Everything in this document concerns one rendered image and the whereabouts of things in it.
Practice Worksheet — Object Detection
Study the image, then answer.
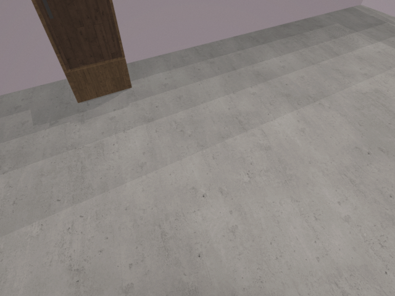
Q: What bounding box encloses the cupboard door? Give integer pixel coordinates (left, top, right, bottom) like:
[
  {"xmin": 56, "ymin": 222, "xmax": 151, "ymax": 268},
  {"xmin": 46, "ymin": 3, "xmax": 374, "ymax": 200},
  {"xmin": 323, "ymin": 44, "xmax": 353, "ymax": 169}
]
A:
[{"xmin": 36, "ymin": 0, "xmax": 123, "ymax": 70}]

